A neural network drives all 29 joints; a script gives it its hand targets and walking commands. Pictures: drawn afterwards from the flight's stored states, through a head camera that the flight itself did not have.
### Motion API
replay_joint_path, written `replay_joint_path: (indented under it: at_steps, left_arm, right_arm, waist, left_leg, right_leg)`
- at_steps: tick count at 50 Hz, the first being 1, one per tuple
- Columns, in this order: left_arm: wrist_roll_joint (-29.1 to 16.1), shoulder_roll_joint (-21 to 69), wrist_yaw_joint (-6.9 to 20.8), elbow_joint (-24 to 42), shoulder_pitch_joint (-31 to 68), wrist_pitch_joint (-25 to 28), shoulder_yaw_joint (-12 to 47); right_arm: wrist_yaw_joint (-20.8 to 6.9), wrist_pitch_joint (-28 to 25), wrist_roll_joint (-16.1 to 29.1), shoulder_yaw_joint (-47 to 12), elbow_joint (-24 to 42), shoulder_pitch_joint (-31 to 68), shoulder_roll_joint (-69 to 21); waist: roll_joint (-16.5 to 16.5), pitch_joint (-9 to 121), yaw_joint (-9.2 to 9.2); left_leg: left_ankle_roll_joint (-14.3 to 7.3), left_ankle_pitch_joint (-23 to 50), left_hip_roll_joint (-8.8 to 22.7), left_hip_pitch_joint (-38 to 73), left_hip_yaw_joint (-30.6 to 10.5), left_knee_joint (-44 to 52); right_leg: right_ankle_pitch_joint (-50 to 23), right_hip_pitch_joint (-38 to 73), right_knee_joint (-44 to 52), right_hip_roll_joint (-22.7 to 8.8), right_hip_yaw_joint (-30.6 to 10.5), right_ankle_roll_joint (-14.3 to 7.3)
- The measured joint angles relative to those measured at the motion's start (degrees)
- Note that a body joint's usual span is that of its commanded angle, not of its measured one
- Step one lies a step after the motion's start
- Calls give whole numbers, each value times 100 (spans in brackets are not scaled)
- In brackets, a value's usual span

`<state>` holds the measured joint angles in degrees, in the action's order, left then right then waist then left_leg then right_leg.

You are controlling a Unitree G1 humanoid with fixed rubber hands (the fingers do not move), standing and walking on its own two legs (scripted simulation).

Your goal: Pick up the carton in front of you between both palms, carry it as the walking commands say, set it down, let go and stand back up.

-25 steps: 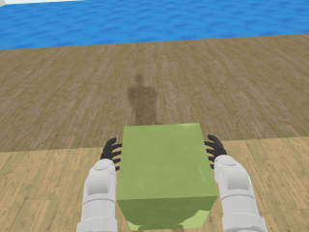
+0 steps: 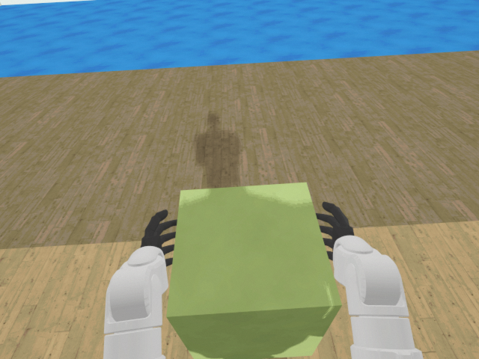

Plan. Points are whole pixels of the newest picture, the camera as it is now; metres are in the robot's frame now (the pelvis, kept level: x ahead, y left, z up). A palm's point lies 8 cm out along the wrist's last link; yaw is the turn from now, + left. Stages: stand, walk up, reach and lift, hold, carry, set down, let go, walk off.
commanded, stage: carry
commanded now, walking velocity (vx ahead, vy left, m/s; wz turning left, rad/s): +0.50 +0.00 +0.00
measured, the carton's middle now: (249, 276) +0.27 +0.01 +0.01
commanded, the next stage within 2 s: none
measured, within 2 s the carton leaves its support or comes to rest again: neither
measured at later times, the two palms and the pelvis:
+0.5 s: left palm (162, 150) +0.54 +0.19 +0.10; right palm (298, 150) +0.52 -0.11 +0.10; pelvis +0.26 +0.05 +0.02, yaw -1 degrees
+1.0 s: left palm (182, 96) +0.84 +0.19 +0.08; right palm (279, 88) +0.87 -0.11 +0.08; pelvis +0.60 +0.01 +0.02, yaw +4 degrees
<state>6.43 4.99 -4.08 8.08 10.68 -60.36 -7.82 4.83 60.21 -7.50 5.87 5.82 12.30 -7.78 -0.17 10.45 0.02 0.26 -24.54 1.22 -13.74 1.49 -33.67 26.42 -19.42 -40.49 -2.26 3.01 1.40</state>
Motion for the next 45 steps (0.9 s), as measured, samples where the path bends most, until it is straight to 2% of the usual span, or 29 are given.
replay_joint_path:
  at_steps: [2,3,4,6,8,10,14,15,17,19,21,23,29,33,37,39,40,41,42,44,45]
  left_arm:
    - [-119,30,-18,223,0,-229,-32]
    - [-132,114,-31,296,30,-303,-23]
    - [-106,235,-44,341,56,-344,3]
    - [-51,318,-89,480,-15,-432,171]
    - [-55,274,-131,707,-155,-560,304]
    - [-64,259,-176,986,-238,-686,320]
    - [-84,263,-191,1411,-199,-831,201]
    - [-95,265,-190,1477,-176,-852,162]
    - [-116,253,-178,1531,-156,-871,50]
    - [-130,251,-162,1397,-116,-920,-50]
    - [-102,279,-144,1247,-86,-978,-62]
    - [-68,275,-123,1136,-66,-993,13]
    - [11,281,-101,1189,-45,-872,167]
    - [51,270,-93,1299,-137,-841,193]
    - [55,256,-91,1323,-253,-869,192]
    - [38,254,-91,1265,-265,-867,204]
    - [33,258,-91,1182,-248,-840,227]
    - [39,262,-90,1041,-208,-780,245]
    - [41,267,-89,911,-164,-740,246]
    - [35,270,-90,791,-152,-701,241]
    - [24,267,-91,796,-186,-682,240]
  right_arm:
    - [88,265,2,-62,397,-141,-26]
    - [100,386,20,-35,637,-234,-1]
    - [100,480,61,38,867,-345,28]
    - [93,611,156,157,1174,-528,35]
    - [86,729,214,157,1318,-581,36]
    - [80,800,266,120,1409,-542,38]
    - [65,829,269,19,1585,-392,23]
    - [60,840,254,1,1610,-341,16]
    - [54,839,213,-60,1532,-225,-4]
    - [52,861,149,-103,1362,-185,-7]
    - [53,932,123,-78,1301,-234,-1]
    - [55,979,122,-29,1327,-308,7]
    - [64,929,191,80,1507,-323,12]
    - [31,891,200,62,1487,-295,8]
    - [-7,904,156,-11,1420,-341,14]
    - [-12,921,129,-23,1423,-393,19]
    - [-15,918,119,1,1413,-413,31]
    - [-18,898,112,64,1352,-405,25]
    - [-20,877,103,105,1288,-405,24]
    - [-23,847,86,116,1220,-431,27]
    - [-23,832,80,91,1216,-452,31]
  waist:
    - [-147,-78,-6]
    - [-227,-121,-42]
    - [-264,-140,-49]
    - [-120,-167,-18]
    - [57,-216,26]
    - [189,-297,98]
    - [316,-468,183]
    - [311,-501,178]
    - [271,-508,155]
    - [202,-513,64]
    - [103,-533,-12]
    - [20,-541,-93]
    - [-100,-553,-238]
    - [-53,-505,-192]
    - [-47,-508,-121]
    - [-85,-553,-88]
    - [-138,-574,-52]
    - [-237,-621,1]
    - [-247,-678,58]
    - [-181,-815,119]
    - [-139,-871,141]
  left_leg:
    - [37,-96,109,133,-32,69]
    - [38,-177,165,133,-86,-49]
    - [39,-104,232,-26,-37,-433]
    - [48,-195,176,-497,143,-1438]
    - [-1,-545,70,-939,350,-1903]
    - [-43,-425,17,-1295,553,-1666]
    - [-100,730,-70,-1545,895,-183]
    - [-129,995,-98,-1435,1037,196]
    - [-384,1607,-96,-1246,1199,180]
    - [-614,1197,-113,-1087,1238,-35]
    - [-644,966,-127,-765,1222,226]
    - [-541,1047,-137,-397,1176,684]
    - [-467,1006,-105,653,965,1740]
    - [-330,706,-85,1322,880,2063]
    - [-148,181,-36,1980,811,2094]
    - [-44,-264,67,2148,816,1597]
    - [-15,-525,179,2049,836,980]
    - [-27,-367,341,1705,768,5]
    - [-44,-246,343,1220,523,-1111]
    - [-137,-4,215,217,157,-2880]
    - [-187,170,199,-214,111,-3334]
  right_leg:
    - [-190,7,486,138,313,-30]
    - [-669,146,727,203,409,-130]
    - [-767,251,795,220,509,-208]
    - [-519,491,956,152,566,-283]
    - [-444,804,1331,59,529,-252]
    - [-523,1141,1750,-31,454,-133]
    - [-287,1711,1982,-207,344,5]
    - [-86,1781,1748,-265,342,49]
    - [227,1552,589,-428,377,62]
    - [110,815,-1146,-344,76,-23]
    - [-125,57,-2292,-245,21,-152]
    - [-546,-542,-2491,-241,112,-201]
    - [-1447,-1564,-1152,-267,298,-139]
    - [-1973,-1714,21,-230,508,-144]
    - [-2455,-1432,957,-50,870,-269]
    - [-2439,-1011,1342,109,1088,-324]
    - [-2430,-839,1363,176,1157,-471]
    - [-2234,-844,1079,213,1227,-644]
    - [-1985,-825,881,204,1251,-758]
    - [-1723,-589,958,178,1253,-814]
    - [-1711,-425,1117,171,1239,-766]
